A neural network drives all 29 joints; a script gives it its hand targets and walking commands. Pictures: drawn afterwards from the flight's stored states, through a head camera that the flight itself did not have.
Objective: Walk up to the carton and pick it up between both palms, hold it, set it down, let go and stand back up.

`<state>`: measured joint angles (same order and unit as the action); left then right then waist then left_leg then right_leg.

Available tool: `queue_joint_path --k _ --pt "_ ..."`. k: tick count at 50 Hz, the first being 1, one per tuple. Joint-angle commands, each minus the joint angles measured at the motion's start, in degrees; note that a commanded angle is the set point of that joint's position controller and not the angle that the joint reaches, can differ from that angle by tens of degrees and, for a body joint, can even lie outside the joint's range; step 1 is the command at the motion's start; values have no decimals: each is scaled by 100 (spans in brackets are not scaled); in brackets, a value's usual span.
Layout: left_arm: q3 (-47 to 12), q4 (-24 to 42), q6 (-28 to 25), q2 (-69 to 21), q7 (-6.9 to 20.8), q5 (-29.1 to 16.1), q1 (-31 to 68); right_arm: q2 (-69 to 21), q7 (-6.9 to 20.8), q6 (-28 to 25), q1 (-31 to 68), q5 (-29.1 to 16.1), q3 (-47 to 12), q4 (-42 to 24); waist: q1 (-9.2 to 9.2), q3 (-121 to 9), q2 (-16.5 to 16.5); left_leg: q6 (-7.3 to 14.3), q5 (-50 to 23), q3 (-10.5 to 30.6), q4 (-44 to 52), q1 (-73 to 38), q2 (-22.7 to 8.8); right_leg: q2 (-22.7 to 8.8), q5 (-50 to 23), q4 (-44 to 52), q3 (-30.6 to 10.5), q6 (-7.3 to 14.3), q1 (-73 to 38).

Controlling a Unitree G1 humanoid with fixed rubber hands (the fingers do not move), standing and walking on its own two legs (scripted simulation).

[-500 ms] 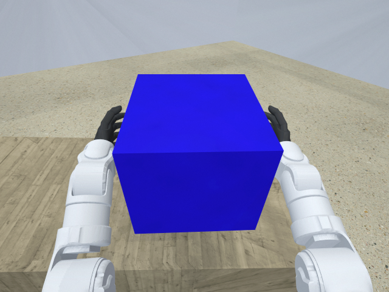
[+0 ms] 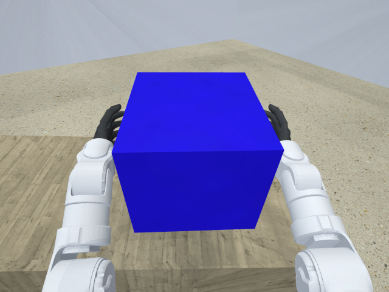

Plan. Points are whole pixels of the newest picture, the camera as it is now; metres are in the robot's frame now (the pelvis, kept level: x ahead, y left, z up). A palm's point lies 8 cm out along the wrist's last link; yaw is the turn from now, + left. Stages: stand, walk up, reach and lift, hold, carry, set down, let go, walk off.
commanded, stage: hold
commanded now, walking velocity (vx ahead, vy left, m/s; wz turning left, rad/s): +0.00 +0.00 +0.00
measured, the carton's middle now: (193, 147) +0.41 +0.00 +0.15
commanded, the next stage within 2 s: none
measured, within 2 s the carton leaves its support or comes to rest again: neither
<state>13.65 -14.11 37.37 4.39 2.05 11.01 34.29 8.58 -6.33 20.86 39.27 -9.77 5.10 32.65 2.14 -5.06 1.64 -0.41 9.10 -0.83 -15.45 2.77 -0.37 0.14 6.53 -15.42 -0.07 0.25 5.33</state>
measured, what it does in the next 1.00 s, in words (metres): stands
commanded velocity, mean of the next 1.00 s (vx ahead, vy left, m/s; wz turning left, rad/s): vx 0.00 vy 0.00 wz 0.00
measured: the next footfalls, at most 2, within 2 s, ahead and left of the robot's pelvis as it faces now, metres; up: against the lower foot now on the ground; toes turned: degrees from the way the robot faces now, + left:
none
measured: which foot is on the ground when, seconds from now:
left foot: down 0.00-1.00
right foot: down 0.00-1.00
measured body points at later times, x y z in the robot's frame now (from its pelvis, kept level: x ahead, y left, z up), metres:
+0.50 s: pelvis +0.00 +0.00 +0.00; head -0.06 +0.01 +0.45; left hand +0.37 +0.18 +0.20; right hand +0.38 -0.18 +0.20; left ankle +0.00 +0.12 -0.75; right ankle +0.02 -0.12 -0.75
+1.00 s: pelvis +0.00 +0.00 +0.00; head -0.06 +0.01 +0.45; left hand +0.37 +0.18 +0.20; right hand +0.38 -0.18 +0.20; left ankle +0.00 +0.12 -0.75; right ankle +0.02 -0.12 -0.75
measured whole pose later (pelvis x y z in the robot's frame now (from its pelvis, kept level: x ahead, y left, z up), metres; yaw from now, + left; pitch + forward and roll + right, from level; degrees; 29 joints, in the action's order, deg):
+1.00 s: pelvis +0.00 +0.00 +0.00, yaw +0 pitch -4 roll +0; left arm 13.7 -13.2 38.0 4.4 2.3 11.3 34.3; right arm 8.5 -6.3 20.9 39.2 -9.8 5.1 32.2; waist 2.3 -5.0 1.5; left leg -0.4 9.0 -0.8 -15.4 2.5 -0.3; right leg 0.1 6.5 -15.4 -0.1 0.3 5.0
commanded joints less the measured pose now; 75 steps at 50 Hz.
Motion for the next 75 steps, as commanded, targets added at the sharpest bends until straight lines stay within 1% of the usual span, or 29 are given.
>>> queue_joint_path --k 1,5,6,9,10,12,14,16,17,19,22,24,25,32,36,38,41,42,46,47,50,53,58,61,62,63,68,73,75 --pt "-2120 1363 -254 -3284 876 -627 3186 -3156 700 -247 3594 -594 -2099 -1928 293 -1518 -182 -147 -1555 189 -3 -79 344 255 -1330 104 216 -45 -1557" --pt "-1993 1580 -269 -3228 909 -643 3272 -3383 683 -146 3278 -621 -2173 -1681 297 -1419 -90 -63 -1451 97 35 33 372 216 -1390 43 183 -79 -1601" --pt "-1922 1021 -174 -3224 925 -481 3267 -3202 705 -164 3671 -564 -1942 -1610 266 -1116 -166 -82 -984 94 129 50 371 238 -729 203 175 -70 -1335" --pt "-1897 1029 -238 -3258 987 -544 3465 -3241 719 -182 3671 -449 -1855 -1493 251 -1099 -173 -60 -720 95 257 138 315 216 -542 209 204 -2 -1285" --pt "-1811 981 -218 -3177 1005 -527 3422 -3355 729 -175 3640 -434 -1870 -1560 221 -914 14 -7 -754 99 276 227 317 209 -614 173 189 -16 -1335" --pt "-2012 1418 -243 -3266 951 -519 3385 -3351 754 -183 3293 -492 -1936 -1523 298 -1326 -299 -135 -1062 74 163 47 347 227 -890 117 221 -24 -1520" --pt "-1747 1297 -238 -3134 943 -458 3386 -3312 768 -165 3452 -511 -1964 -1484 137 -1299 -130 -21 -862 30 231 133 346 193 -798 147 214 -63 -1479" --pt "-1783 1188 -143 -3105 964 -393 3078 -3222 761 -139 3257 -542 -2032 -1426 189 -1090 -227 -74 -1169 45 174 61 355 203 -1047 127 206 -67 -1560" --pt "-1752 1118 -134 -3102 981 -420 3090 -3313 731 -220 3762 -574 -2121 -2017 64 -1366 65 6 -1126 39 201 104 336 264 -952 133 242 -82 -1578" --pt "-1979 1471 -234 -3211 955 -589 3285 -3234 713 -184 3416 -590 -2046 -1704 199 -1361 -249 -110 -1385 126 107 31 326 268 -1102 75 224 1 -1554" --pt "-1865 1032 -177 -3249 955 -507 3264 -3201 728 -165 3552 -468 -1882 -1490 271 -1043 -115 -73 -712 111 262 192 299 229 -511 199 240 25 -1320" --pt "-2039 1306 -187 -3228 939 -594 3273 -3261 738 -199 3354 -502 -1938 -1561 327 -1285 -218 -129 -1214 120 150 -6 299 255 -1062 78 269 -8 -1471" --pt "-2024 1558 -231 -3186 926 -581 3407 -3392 749 -236 3456 -566 -2128 -1828 196 -1364 -174 -105 -1234 75 153 26 305 250 -1048 68 261 -31 -1536" --pt "-1860 968 -133 -3233 981 -415 3193 -3315 765 -197 3684 -466 -1931 -1571 157 -928 -152 -51 -775 67 281 196 280 268 -471 193 241 11 -1272" --pt "-1999 1298 -234 -3242 914 -532 3318 -3248 770 -184 3232 -406 -1886 -1344 306 -1155 -272 -119 -1024 112 220 16 292 252 -842 118 248 16 -1411" --pt "-2054 1342 -245 -3305 928 -582 3259 -3266 755 -224 3578 -571 -2067 -1813 166 -1361 -134 -104 -1311 124 124 -7 330 297 -970 120 251 -13 -1389" --pt "-2054 1126 -220 -3364 929 -529 3394 -3302 774 -243 3626 -479 -1915 -1516 249 -1150 -199 -94 -721 107 212 94 298 237 -471 187 228 16 -1280" --pt "-2069 1379 -241 -3388 930 -523 3219 -3329 760 -282 3499 -506 -1998 -1670 190 -1405 -191 -140 -1278 113 134 -72 332 275 -913 117 247 23 -1499" --pt "-2158 1464 -229 -3415 912 -628 3316 -3274 705 -228 3467 -564 -1967 -1690 338 -1397 -225 -126 -1278 160 114 -3 333 265 -1103 109 256 -27 -1566" --pt "-1989 1382 -222 -3257 915 -575 3215 -3249 720 -225 3448 -528 -2044 -1781 208 -1353 -161 -125 -1282 109 97 8 347 286 -960 122 246 1 -1469" --pt "-2133 1318 -225 -3311 934 -632 3322 -3230 746 -227 3497 -484 -1925 -1649 398 -1238 -266 -121 -1134 107 124 68 331 247 -928 144 186 -4 -1354" --pt "-1945 1108 -210 -3259 913 -543 3335 -3124 777 -266 3835 -516 -1963 -1782 185 -1223 -99 -64 -873 146 213 148 286 279 -539 195 227 51 -1297" --pt "-1668 813 -94 -3125 1010 -354 2836 -3043 761 -178 3321 -444 -1935 -1451 145 -853 -72 -58 -1007 93 250 130 297 265 -740 229 173 46 -1473" --pt "-2028 1280 -261 -3234 934 -603 3318 -3334 716 -297 3778 -550 -2158 -1957 231 -1640 60 -69 -1200 102 109 -38 341 270 -1043 150 242 -37 -1587" --pt "-1917 1336 -259 -3220 940 -466 3167 -3294 734 -247 3590 -614 -2195 -1878 90 -1452 26 -59 -1299 66 84 -31 360 278 -1067 135 205 -32 -1613" --pt "-1909 1249 -201 -3166 939 -426 3159 -3230 736 -204 3515 -602 -2093 -1715 126 -1134 -183 -77 -1278 83 117 28 340 267 -984 127 218 -17 -1402" --pt "-1953 1143 -170 -3255 1001 -495 3220 -3223 722 -216 3424 -443 -1913 -1546 280 -1140 -150 -55 -930 54 182 124 317 256 -743 170 212 5 -1465" --pt "-1890 1118 -195 -3239 979 -368 3469 -3212 801 -215 3500 -376 -1792 -1258 214 -898 -292 -75 -627 102 290 136 289 232 -272 207 252 51 -1279" --pt "-2017 1399 -212 -3275 950 -514 3373 -3234 792 -239 3384 -522 -1966 -1474 266 -1257 -325 -95 -991 67 178 15 331 240 -726 151 274 -18 -1392"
